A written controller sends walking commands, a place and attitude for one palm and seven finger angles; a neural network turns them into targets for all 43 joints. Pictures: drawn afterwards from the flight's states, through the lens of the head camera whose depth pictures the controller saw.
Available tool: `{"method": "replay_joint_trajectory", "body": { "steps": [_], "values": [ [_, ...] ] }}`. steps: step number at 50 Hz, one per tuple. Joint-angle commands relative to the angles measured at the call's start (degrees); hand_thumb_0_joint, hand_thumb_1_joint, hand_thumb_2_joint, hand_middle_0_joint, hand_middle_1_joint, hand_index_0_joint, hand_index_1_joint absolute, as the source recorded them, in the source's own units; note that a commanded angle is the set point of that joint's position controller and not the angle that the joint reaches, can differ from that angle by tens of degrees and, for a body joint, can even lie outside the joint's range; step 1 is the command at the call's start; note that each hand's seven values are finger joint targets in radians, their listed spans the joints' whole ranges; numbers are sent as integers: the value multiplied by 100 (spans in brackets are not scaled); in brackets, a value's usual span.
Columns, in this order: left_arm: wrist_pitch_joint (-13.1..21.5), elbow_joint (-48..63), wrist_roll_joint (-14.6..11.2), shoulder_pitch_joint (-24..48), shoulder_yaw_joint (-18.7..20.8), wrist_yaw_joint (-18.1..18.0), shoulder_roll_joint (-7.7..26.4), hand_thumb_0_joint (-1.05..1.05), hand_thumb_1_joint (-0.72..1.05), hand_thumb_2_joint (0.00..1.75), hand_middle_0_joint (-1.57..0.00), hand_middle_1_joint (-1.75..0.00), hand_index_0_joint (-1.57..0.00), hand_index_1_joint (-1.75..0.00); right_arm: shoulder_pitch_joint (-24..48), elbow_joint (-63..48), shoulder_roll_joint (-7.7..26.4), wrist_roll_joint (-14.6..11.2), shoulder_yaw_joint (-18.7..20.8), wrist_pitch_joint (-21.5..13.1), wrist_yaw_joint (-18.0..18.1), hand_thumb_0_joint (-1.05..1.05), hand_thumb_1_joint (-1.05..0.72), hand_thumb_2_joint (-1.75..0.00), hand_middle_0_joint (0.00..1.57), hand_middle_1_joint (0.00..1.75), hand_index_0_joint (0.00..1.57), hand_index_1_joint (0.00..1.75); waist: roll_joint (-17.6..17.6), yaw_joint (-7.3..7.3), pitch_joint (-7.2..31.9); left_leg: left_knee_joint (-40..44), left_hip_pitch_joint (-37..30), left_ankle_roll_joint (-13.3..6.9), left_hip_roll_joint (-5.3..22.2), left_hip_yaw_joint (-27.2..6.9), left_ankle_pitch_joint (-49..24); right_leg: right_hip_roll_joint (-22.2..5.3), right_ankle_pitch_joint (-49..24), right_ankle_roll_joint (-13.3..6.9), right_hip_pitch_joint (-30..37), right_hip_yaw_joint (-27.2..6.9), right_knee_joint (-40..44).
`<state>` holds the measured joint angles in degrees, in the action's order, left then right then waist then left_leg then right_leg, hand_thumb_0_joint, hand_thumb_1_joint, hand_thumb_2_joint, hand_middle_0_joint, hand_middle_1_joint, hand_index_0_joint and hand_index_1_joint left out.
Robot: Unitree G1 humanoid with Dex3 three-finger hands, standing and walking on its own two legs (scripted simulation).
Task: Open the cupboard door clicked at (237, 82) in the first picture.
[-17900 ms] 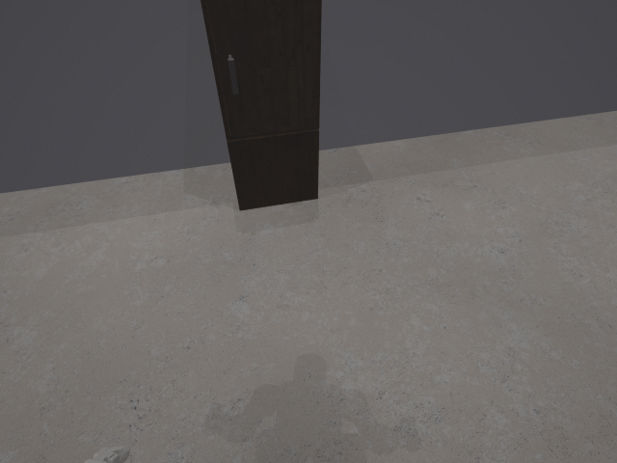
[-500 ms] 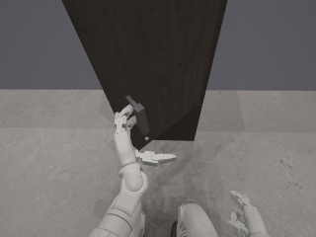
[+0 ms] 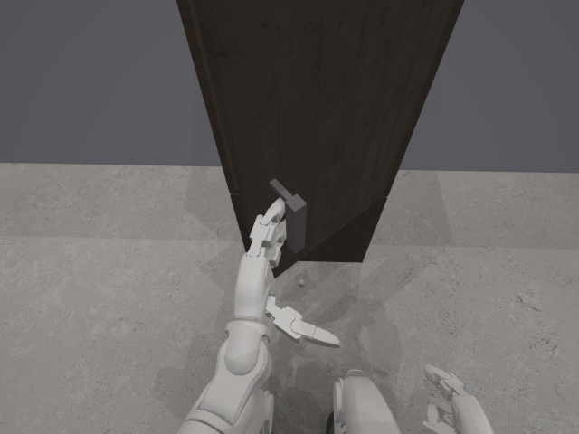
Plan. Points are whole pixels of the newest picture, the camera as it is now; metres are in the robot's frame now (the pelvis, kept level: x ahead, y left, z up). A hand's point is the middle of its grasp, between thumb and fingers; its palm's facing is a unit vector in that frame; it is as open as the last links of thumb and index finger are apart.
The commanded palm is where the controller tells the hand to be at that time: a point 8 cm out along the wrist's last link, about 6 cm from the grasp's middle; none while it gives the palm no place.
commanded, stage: slide the hand sideways off the handle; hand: left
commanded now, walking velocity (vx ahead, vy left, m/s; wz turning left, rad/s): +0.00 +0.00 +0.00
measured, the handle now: (287, 217) +0.41 +0.02 +0.03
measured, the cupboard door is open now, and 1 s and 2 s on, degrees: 41 41 41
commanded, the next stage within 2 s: draw the hand back to the body in 0.82 s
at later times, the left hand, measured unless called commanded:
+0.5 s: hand (271, 319) +0.26 +0.03 +0.03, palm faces -0.10 -0.99 +0.03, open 16.4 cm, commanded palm +0.24 +0.10 +0.02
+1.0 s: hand (242, 345) +0.23 +0.07 +0.03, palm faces -0.06 -1.00 -0.02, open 16.3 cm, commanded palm +0.21 +0.13 +0.04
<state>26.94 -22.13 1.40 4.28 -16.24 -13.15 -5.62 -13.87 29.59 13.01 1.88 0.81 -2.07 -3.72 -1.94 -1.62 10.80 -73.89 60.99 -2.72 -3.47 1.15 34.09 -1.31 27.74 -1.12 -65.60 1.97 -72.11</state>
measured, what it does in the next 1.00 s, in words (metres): stands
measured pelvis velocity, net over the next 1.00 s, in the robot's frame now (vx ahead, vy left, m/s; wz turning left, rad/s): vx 0.00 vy -0.03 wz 0.01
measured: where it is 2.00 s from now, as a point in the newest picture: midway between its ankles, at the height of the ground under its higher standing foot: outside the picture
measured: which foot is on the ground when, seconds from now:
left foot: down 0.00-1.00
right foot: down 0.00-1.00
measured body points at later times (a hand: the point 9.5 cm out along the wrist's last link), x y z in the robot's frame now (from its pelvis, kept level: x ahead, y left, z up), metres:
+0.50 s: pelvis +0.01 +0.00 +0.00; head +0.11 +0.00 +0.44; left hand +0.26 +0.09 +0.03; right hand +0.21 -0.20 -0.10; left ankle +0.01 +0.09 -0.62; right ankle +0.06 -0.11 -0.62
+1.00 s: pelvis +0.00 -0.03 -0.02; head +0.10 -0.04 +0.42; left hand +0.23 +0.12 +0.03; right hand +0.21 -0.24 -0.11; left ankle +0.01 +0.09 -0.62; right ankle +0.06 -0.11 -0.62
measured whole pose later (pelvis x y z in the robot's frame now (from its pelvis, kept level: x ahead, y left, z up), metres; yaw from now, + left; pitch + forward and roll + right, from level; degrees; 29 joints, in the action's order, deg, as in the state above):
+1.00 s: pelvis +0.00 -0.03 -0.02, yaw +1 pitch +21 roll +0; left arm 25.3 3.8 -3.6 -22.0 -9.4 0.4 5.9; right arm -11.2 24.6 12.3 0.3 -0.1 -3.3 0.5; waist -1.5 0.9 10.8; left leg -79.3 62.7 -0.3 -2.3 -1.3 37.4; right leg -0.3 31.3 -3.6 -67.2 4.7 -77.4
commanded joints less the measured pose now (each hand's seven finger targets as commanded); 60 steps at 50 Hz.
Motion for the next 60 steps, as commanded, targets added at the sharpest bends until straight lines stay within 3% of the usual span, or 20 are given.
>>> {"method": "replay_joint_trajectory", "body": {
  "steps": [1,3,5,8,13,15,18,20,23,25,30,34,39,45,46,47,50,51,57,60],
  "values": [
    [411,1367,756,374,-292,-322,-182,0,-50,30,-15,-30,-15,-30,244,-922,561,44,253,-126,-88,0,-90,-90,20,30,20,30,477,-18,1894,923,-851,294,170,-524,-1809,73,-1143,-212,1309,44,486],
    [385,1557,757,126,-421,-351,-295,0,-50,30,-15,-30,-15,-30,280,-1009,548,22,259,-71,-99,0,-90,-90,20,30,20,30,440,-9,1923,973,-994,328,191,-558,-1796,86,-1071,-211,1322,69,537],
    [319,1901,652,115,-392,-308,-178,0,-50,30,-15,-30,-15,-30,338,-1118,555,-15,235,-14,-55,0,-90,-90,20,30,20,30,379,43,2000,1046,-1078,348,192,-599,-1769,98,-1009,-224,1408,70,560],
    [215,2154,505,75,-485,-222,-189,0,-50,30,-15,-30,-15,-30,341,-1144,516,-58,208,43,37,0,-90,-90,20,30,20,30,466,-61,1856,1092,-1122,346,214,-649,-1674,101,-982,-178,1449,74,637],
    [268,2555,287,-198,-542,-4,-138,0,-50,30,-15,-30,-15,-30,381,-1162,472,-83,155,-12,162,0,-90,-90,20,30,20,30,516,-111,1812,1072,-1146,352,210,-699,-1710,97,-993,-144,1446,93,647],
    [277,2562,306,-480,-545,93,-75,0,-50,30,-15,-30,-15,-30,399,-1183,478,-87,132,-39,183,0,-90,-90,20,30,20,30,371,-49,1747,1092,-1140,388,205,-729,-1834,98,-990,-167,1409,105,591],
    [220,2491,309,-837,-582,273,-49,0,-50,30,-15,-30,-15,-30,380,-1196,479,-91,136,-52,175,0,-90,-90,20,30,20,30,455,-76,1600,1055,-1060,382,200,-700,-1750,99,-969,-157,1364,120,626],
    [160,2581,348,-1290,-415,373,177,0,-50,30,-15,-30,-15,-30,401,-1273,482,-105,143,-44,181,0,-90,-90,20,30,20,30,397,69,1692,1052,-990,396,167,-651,-1867,103,-1076,-190,1520,93,576],
    [88,2809,286,-1551,-263,485,335,0,-50,30,-15,-30,-15,-30,415,-1356,441,-104,138,-28,198,0,-90,-90,20,30,20,30,508,87,1674,998,-863,344,126,-545,-1733,96,-1206,-176,1715,27,648],
    [96,2936,235,-1720,29,497,585,0,-50,30,-15,-30,-15,-30,452,-1403,419,-104,116,-28,242,0,-90,-90,20,30,20,30,538,178,1639,975,-674,312,84,-505,-1603,95,-1184,-185,1857,-28,664],
    [412,3503,19,-2076,205,624,710,0,-50,30,-15,-30,-15,-30,468,-1387,351,-90,108,-168,296,0,-90,-90,20,30,20,30,469,164,1726,808,-575,267,57,-445,-1598,98,-1330,-166,1970,-122,657],
    [612,3617,-130,-2313,125,954,747,0,-50,30,-15,-30,-15,-30,484,-1333,404,-95,116,-282,307,0,-90,-90,20,30,20,30,435,28,1524,687,-424,228,64,-423,-1320,86,-1138,-130,1816,-169,718],
    [479,3492,-267,-2571,381,1364,1046,0,-50,30,-15,-30,-15,-30,471,-1365,480,-119,135,-346,371,0,-90,-90,20,30,20,30,534,14,1374,563,-96,188,61,-391,-940,65,-705,-101,1781,-288,802],
    [334,3767,-486,-2451,863,1345,1288,0,-50,30,-15,-30,-15,-30,484,-1421,463,-137,127,-431,458,0,-90,-90,20,30,20,30,602,123,1608,395,130,178,55,-331,-900,34,-487,-76,2026,-505,878],
    [333,3757,-526,-2467,809,1337,1194,0,-50,30,-15,-30,-15,-30,499,-1426,439,-140,121,-452,457,0,-90,-90,20,30,20,30,648,102,1603,350,197,176,47,-302,-840,3,-458,-39,2085,-585,935],
    [352,4051,-588,-2393,1084,1310,1461,0,-50,30,-15,-30,-15,-30,464,-1448,454,-153,131,-454,473,0,-90,-90,20,30,20,30,609,165,1752,383,153,176,59,-284,-857,-9,-435,-29,2243,-647,996],
    [235,4719,-651,-2500,1382,1342,1873,0,-50,30,-15,-30,-15,-30,361,-1552,480,-200,122,-418,533,0,-90,-90,20,30,20,30,356,270,2047,638,-238,157,43,-257,-1109,6,-729,-34,2738,-690,1182],
    [152,4854,-680,-2655,1298,1400,1807,0,-50,30,-15,-30,-15,-30,349,-1572,458,-217,117,-413,546,0,-90,-90,20,30,20,30,202,266,2051,739,-399,155,41,-250,-1217,1,-956,-23,2842,-670,1228],
    [-628,4394,-1027,-3243,1389,1909,1691,0,-50,30,-15,-30,-15,-30,254,-1647,544,-380,80,-329,688,0,-90,-90,20,30,20,30,920,-25,964,1165,-441,123,90,-239,-712,-68,-249,156,3027,-710,2093],
    [-798,4431,-1154,-3136,1677,2056,1945,0,-50,30,-15,-30,-15,-30,307,-1718,628,-387,57,-355,769,0,-90,-90,20,30,20,30,880,-27,607,1363,-624,113,102,-262,-630,-55,194,120,3003,-668,2348]
  ]
}}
